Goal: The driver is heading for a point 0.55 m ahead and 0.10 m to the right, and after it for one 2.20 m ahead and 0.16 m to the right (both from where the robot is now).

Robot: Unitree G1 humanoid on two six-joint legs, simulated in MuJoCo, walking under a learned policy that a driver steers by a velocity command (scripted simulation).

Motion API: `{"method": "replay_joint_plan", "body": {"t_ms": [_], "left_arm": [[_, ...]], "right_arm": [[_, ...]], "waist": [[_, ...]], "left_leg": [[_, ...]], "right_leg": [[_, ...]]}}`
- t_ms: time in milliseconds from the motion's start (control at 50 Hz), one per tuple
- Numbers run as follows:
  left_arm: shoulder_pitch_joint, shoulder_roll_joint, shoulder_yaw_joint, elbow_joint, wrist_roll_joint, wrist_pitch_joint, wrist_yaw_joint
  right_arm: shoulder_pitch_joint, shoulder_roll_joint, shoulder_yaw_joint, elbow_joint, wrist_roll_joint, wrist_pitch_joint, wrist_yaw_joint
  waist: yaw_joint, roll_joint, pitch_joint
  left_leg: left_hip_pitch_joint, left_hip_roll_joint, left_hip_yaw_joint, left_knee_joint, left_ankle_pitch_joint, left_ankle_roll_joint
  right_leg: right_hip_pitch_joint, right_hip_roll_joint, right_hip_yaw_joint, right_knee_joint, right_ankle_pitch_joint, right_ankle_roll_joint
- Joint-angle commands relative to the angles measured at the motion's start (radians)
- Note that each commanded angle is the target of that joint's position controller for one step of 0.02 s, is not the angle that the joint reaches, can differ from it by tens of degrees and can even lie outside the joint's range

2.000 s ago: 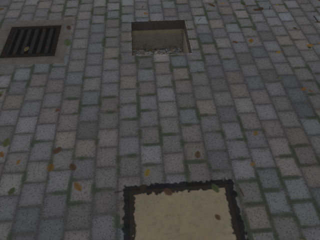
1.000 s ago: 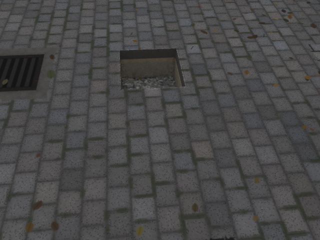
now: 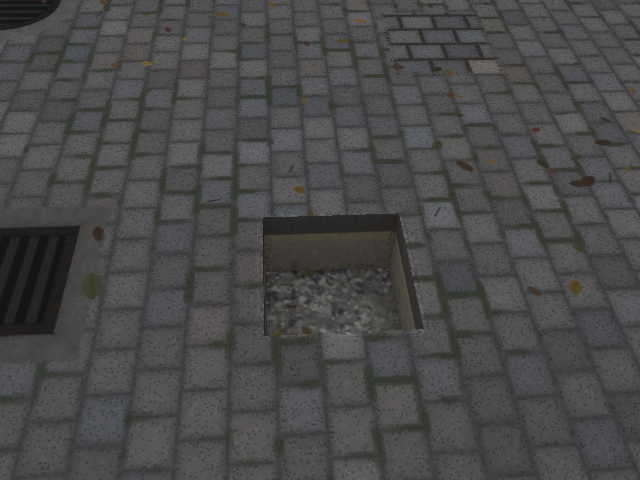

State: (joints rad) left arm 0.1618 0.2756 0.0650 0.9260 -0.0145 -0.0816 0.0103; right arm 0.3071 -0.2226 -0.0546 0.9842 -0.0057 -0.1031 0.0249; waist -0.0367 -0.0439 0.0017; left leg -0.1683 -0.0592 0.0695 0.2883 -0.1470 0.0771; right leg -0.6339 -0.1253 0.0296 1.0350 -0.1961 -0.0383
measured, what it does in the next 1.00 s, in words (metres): walks ahead: right foot, then left foot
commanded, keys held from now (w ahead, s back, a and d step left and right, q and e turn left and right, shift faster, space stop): w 1.00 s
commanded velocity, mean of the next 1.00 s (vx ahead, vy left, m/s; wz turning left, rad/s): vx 0.50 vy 0.00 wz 0.00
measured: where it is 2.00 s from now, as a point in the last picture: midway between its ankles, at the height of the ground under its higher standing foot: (329, 248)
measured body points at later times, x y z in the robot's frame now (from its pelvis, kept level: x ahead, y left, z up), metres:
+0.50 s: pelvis +0.28 -0.07 -0.01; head +0.31 -0.08 +0.44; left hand +0.36 +0.19 -0.13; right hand +0.35 -0.34 -0.15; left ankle +0.26 +0.09 -0.66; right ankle +0.32 -0.15 -0.75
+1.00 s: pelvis +0.56 -0.01 -0.02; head +0.59 +0.00 +0.43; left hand +0.58 +0.26 -0.16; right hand +0.69 -0.27 -0.13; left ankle +0.64 +0.08 -0.75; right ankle +0.44 -0.16 -0.65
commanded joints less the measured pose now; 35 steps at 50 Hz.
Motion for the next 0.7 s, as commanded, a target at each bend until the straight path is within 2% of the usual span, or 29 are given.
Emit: {"method": "replay_joint_plan", "body": {"t_ms": [20, 100, 200, 260, 280, 300, 320, 340, 360, 380, 400, 420, 440, 460, 480, 500, 540, 580, 640, 700], "left_arm": [[-0.012, 0.038, 0.012, -0.051, 0.009, 0.003, 0.001], [-0.147, 0.017, 0.003, -0.086, 0.003, -0.005, -0.012], [-0.276, 0.017, -0.009, -0.136, -0.006, -0.014, -0.042], [-0.253, 0.046, -0.002, -0.147, -0.008, -0.024, -0.057], [-0.192, 0.069, 0.010, -0.133, -0.007, -0.027, -0.057], [-0.056, 0.103, 0.031, -0.093, 0.000, -0.026, -0.052], [0.135, 0.159, 0.054, -0.041, 0.009, -0.024, -0.043], [0.277, 0.254, 0.078, -0.015, 0.024, -0.017, -0.036], [0.289, 0.201, 0.055, -0.010, 0.013, -0.012, -0.038], [0.212, 0.144, 0.036, -0.020, 0.003, -0.012, -0.037], [0.123, 0.105, 0.024, -0.044, 0.005, -0.011, -0.035], [0.055, 0.074, 0.013, -0.053, 0.015, -0.014, -0.039], [0.019, 0.046, 0.005, -0.056, 0.027, -0.020, -0.042], [0.012, 0.037, 0.002, -0.050, 0.032, -0.023, -0.046], [0.035, 0.038, 0.002, -0.039, 0.029, -0.023, -0.046], [0.053, 0.055, 0.007, -0.030, 0.025, -0.024, -0.042], [0.091, 0.088, 0.016, -0.016, 0.023, -0.026, -0.027], [0.129, 0.091, 0.016, -0.003, 0.020, -0.021, -0.013], [0.175, 0.096, 0.015, 0.014, 0.013, -0.016, -0.002], [0.232, 0.095, 0.017, 0.040, 0.004, -0.007, 0.001]], "right_arm": [[-0.008, -0.148, -0.027, -0.045, 0.003, -0.010, -0.019], [0.050, -0.154, -0.024, -0.026, 0.012, -0.004, -0.029], [0.133, -0.164, -0.029, 0.019, 0.019, 0.017, -0.034], [0.118, -0.182, -0.038, 0.026, 0.022, 0.030, -0.040], [0.097, -0.193, -0.042, 0.021, 0.023, 0.034, -0.041], [0.073, -0.184, -0.038, 0.015, 0.021, 0.042, -0.043], [0.068, -0.155, -0.025, 0.001, 0.014, 0.043, -0.044], [0.177, -0.055, 0.005, -0.013, 0.006, 0.025, -0.034], [0.177, -0.053, 0.010, -0.002, 0.017, -0.003, -0.026], [0.086, -0.144, -0.017, -0.027, 0.045, -0.018, -0.021], [0.008, -0.159, -0.019, -0.052, 0.053, -0.023, -0.025], [-0.030, -0.150, -0.024, -0.059, 0.041, -0.018, -0.034], [-0.019, -0.137, -0.032, -0.055, 0.031, -0.003, -0.041], [0.008, -0.110, -0.030, -0.049, 0.028, 0.013, -0.043], [0.033, -0.081, -0.026, -0.041, 0.029, 0.026, -0.043], [0.023, -0.074, -0.025, -0.046, 0.026, 0.035, -0.043], [-0.060, -0.093, -0.031, -0.080, 0.017, 0.040, -0.045], [-0.132, -0.091, -0.032, -0.105, 0.008, 0.036, -0.041], [-0.222, -0.069, -0.024, -0.132, 0.011, 0.026, -0.029], [-0.310, -0.065, -0.015, -0.154, 0.016, 0.026, -0.014]], "waist": [[0.031, 0.090, 0.020], [-0.009, 0.101, 0.050], [-0.048, 0.102, 0.093], [-0.009, 0.127, 0.069], [0.029, 0.143, 0.027], [0.103, 0.138, -0.047], [0.176, 0.104, -0.176], [0.156, -0.107, -0.346], [0.155, -0.194, -0.429], [0.150, -0.134, -0.285], [0.124, -0.070, -0.172], [0.090, -0.007, -0.094], [0.051, -0.022, -0.058], [0.029, -0.044, -0.048], [0.020, -0.048, -0.039], [0.016, -0.037, -0.021], [0.024, -0.013, 0.012], [0.039, -0.005, 0.023], [0.064, -0.014, 0.036], [0.098, -0.013, 0.061]], "left_leg": [[0.041, 0.280, -0.207, -0.175, 0.201, 0.151], [0.058, 0.244, -0.134, -0.186, 0.183, 0.117], [0.200, 0.297, -0.131, -0.125, 0.190, 0.117], [0.266, 0.330, -0.137, -0.043, 0.342, 0.095], [0.268, 0.323, -0.126, 0.024, 0.506, 0.083], [0.239, 0.281, -0.090, 0.181, 0.661, 0.062], [0.078, 0.229, -0.053, 0.428, 0.582, 0.029], [-0.339, 0.071, -0.013, 0.846, 0.158, -0.047], [-0.495, 0.000, -0.161, 1.028, -0.418, -0.046], [-0.593, 0.067, -0.196, 1.106, -0.391, -0.027], [-0.603, 0.125, -0.154, 1.076, -0.301, -0.017], [-0.561, 0.166, -0.135, 1.002, -0.218, -0.018], [-0.495, 0.198, -0.141, 0.938, -0.165, -0.017], [-0.440, 0.209, -0.142, 0.906, -0.137, -0.018], [-0.426, 0.215, -0.138, 0.883, -0.122, -0.022], [-0.442, 0.219, -0.131, 0.853, -0.096, -0.029], [-0.521, 0.229, -0.133, 0.746, -0.001, -0.047], [-0.568, 0.226, -0.130, 0.623, 0.112, -0.060], [-0.535, 0.196, -0.101, 0.447, 0.251, -0.063], [-0.513, 0.167, -0.079, 0.326, 0.289, -0.060]], "right_leg": [[-0.099, -0.032, 0.023, -0.132, 0.150, 0.022], [-0.055, 0.007, -0.017, -0.353, 0.310, 0.022], [-0.080, 0.036, -0.032, -0.483, 0.259, 0.004], [-0.004, 0.063, -0.046, -0.525, 0.149, -0.034], [0.100, 0.095, -0.073, -0.531, 0.119, -0.051], [0.284, 0.133, -0.107, -0.550, 0.130, -0.075], [0.587, 0.065, -0.032, -0.505, 0.178, -0.122], [1.008, -0.204, 0.403, -0.533, 0.072, -0.279], [1.067, -0.290, 0.709, -0.706, 0.004, -0.323], [0.955, -0.253, 0.586, -0.722, -0.050, -0.268], [0.792, -0.216, 0.436, -0.740, -0.013, -0.230], [0.632, -0.172, 0.333, -0.779, 0.039, -0.209], [0.526, -0.131, 0.260, -0.813, 0.074, -0.188], [0.462, -0.110, 0.221, -0.844, 0.078, -0.186], [0.434, -0.099, 0.197, -0.863, 0.092, -0.194], [0.416, -0.098, 0.174, -0.886, 0.104, -0.202], [0.428, -0.102, 0.151, -0.912, 0.137, -0.209], [0.464, -0.093, 0.119, -0.917, 0.179, -0.195], [0.479, -0.063, 0.053, -0.916, 0.209, -0.165], [0.521, -0.066, 0.032, -0.899, 0.172, -0.153]]}}
Velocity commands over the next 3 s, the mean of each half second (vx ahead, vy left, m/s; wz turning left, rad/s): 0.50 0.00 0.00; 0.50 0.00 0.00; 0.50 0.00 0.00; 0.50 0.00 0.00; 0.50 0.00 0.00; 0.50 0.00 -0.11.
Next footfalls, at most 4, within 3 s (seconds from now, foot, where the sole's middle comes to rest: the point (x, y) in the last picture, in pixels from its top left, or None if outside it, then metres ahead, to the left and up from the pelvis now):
0.32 right None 0.36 -0.16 -0.78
0.88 left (273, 403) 0.68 0.08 -0.78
1.40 right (386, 364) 0.77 -0.18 -0.78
1.86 left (282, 191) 1.35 0.07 -0.78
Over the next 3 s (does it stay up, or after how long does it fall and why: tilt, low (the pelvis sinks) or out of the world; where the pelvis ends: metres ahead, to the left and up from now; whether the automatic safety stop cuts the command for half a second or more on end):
stays up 1.85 0.03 -0.02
